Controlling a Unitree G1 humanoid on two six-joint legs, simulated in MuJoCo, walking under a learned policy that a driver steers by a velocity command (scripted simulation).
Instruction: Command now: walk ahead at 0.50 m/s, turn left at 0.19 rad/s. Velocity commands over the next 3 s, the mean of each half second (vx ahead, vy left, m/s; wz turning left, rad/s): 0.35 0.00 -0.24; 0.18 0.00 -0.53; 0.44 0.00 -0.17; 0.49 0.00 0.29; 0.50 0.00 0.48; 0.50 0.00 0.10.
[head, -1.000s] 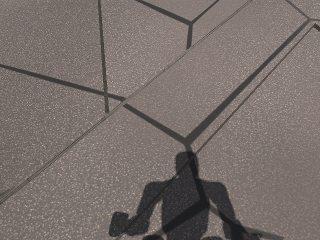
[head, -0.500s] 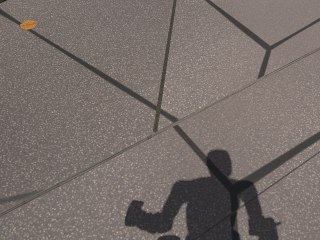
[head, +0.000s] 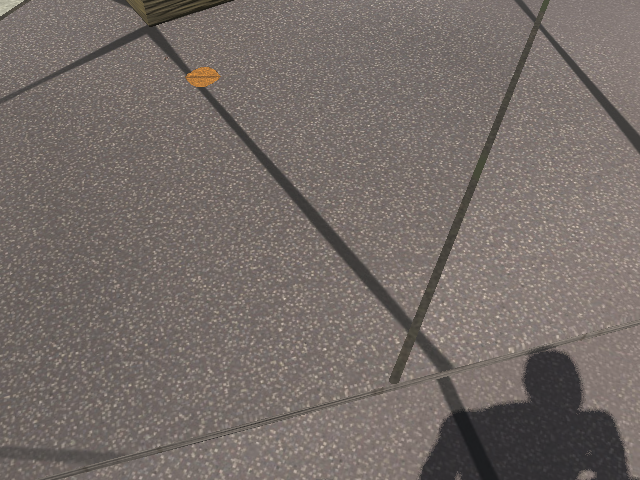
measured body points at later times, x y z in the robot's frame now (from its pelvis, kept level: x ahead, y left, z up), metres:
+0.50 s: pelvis +0.20 +0.03 +0.03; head +0.24 +0.03 +0.48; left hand +0.41 +0.27 -0.07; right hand +0.26 -0.26 -0.07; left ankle +0.24 +0.15 -0.71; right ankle +0.25 -0.10 -0.66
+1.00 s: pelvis +0.29 -0.02 +0.04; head +0.31 -0.03 +0.48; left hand +0.53 +0.18 -0.06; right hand +0.34 -0.34 -0.06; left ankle +0.40 +0.10 -0.68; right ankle +0.27 -0.11 -0.71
